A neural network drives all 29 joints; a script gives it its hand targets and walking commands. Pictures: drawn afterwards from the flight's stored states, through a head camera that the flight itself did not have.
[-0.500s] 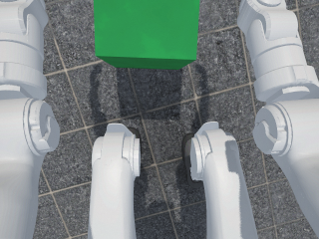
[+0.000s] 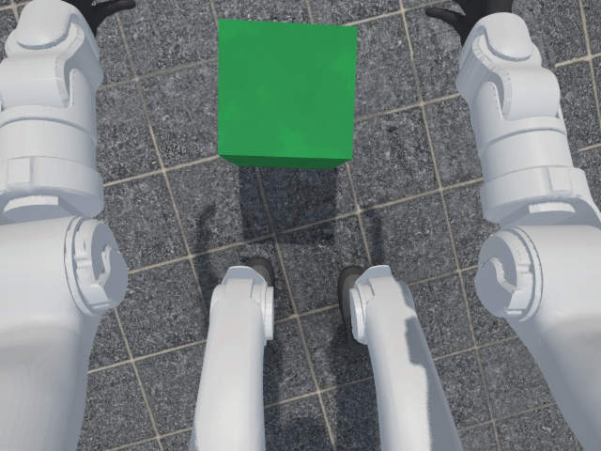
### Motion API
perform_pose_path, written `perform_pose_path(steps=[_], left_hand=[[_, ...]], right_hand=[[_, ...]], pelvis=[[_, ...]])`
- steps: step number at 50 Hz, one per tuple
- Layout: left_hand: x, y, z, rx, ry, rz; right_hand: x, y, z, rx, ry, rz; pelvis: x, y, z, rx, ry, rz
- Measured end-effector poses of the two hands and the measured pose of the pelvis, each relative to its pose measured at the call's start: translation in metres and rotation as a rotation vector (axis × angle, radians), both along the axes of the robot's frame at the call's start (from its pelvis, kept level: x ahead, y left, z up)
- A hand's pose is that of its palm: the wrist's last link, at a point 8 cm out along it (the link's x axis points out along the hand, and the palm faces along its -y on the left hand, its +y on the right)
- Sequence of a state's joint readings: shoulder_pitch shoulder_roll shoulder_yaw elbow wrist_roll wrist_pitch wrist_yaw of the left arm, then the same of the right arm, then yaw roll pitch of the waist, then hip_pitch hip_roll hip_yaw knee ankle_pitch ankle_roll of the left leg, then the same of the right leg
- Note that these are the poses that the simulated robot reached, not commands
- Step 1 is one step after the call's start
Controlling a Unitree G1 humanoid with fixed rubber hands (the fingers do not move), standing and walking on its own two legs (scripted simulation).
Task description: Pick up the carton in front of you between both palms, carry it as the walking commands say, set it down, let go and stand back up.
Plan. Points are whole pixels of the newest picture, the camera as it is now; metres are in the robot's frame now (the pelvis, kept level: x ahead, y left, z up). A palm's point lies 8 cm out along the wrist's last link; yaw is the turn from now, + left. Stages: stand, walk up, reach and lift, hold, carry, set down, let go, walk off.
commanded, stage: set down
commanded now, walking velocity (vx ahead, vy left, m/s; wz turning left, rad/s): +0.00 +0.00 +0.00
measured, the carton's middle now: (286, 109) +0.55 +0.04 -0.43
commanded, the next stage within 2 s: let go in 0.20 s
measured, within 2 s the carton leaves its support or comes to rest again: neither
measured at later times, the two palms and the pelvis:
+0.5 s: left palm out of the picture +0.49 +0.26 +0.01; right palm (586, 39) +0.50 -0.16 +0.01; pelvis +0.04 +0.00 +0.13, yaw +2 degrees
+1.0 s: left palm out of the picture +0.31 +0.24 +0.12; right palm out of the picture +0.33 -0.22 +0.13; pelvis +0.09 -0.01 +0.21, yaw +3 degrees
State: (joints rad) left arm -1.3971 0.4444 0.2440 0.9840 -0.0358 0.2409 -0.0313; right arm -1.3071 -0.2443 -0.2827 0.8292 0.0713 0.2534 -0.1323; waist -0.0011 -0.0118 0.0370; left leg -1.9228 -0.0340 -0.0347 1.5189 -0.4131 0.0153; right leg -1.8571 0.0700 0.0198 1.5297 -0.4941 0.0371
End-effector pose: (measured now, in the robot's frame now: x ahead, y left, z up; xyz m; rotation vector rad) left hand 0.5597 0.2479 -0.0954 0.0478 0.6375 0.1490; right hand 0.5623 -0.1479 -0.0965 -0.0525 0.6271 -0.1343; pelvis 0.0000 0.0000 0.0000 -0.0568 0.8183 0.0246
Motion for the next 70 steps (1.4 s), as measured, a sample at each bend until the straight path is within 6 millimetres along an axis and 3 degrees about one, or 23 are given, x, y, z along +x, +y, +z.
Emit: perform_pose_path(steps=[9, 17, 24, 31, 54, 61, 70], left_hand=[[-0.002, 0.001, 0.055, -0.001, 0.001, -0.007], [-0.014, 0.004, 0.085, 0.041, 0.036, -0.021], [-0.061, 0.007, 0.104, 0.095, 0.093, -0.029], [-0.112, 0.006, 0.135, 0.087, 0.109, -0.036], [-0.276, -0.015, 0.231, 0.077, 0.151, -0.052], [-0.301, -0.02, 0.247, 0.076, 0.159, -0.057], [-0.304, -0.021, 0.252, 0.073, 0.172, -0.063]], right_hand=[[-0.003, -0.001, 0.055, 0.001, -0.004, 0.005], [-0.014, -0.003, 0.085, -0.037, 0.024, 0.043], [-0.056, -0.014, 0.105, -0.101, 0.092, 0.115], [-0.101, -0.034, 0.139, -0.106, 0.12, 0.133], [-0.26, -0.082, 0.238, -0.091, 0.158, 0.133], [-0.283, -0.089, 0.251, -0.089, 0.161, 0.135], [-0.282, -0.088, 0.254, -0.088, 0.169, 0.145]], pelvis=[[0.009, 0.0, 0.053, 0.006, -0.001, 0.006], [0.02, 0.001, 0.093, 0.012, -0.016, 0.01], [0.039, 0.002, 0.127, 0.023, -0.071, 0.013], [0.057, 0.0, 0.155, 0.034, -0.166, 0.015], [0.097, -0.011, 0.216, 0.076, -0.647, 0.019], [0.106, -0.013, 0.223, 0.084, -0.787, 0.015], [0.106, -0.013, 0.222, 0.091, -0.886, 0.016]])
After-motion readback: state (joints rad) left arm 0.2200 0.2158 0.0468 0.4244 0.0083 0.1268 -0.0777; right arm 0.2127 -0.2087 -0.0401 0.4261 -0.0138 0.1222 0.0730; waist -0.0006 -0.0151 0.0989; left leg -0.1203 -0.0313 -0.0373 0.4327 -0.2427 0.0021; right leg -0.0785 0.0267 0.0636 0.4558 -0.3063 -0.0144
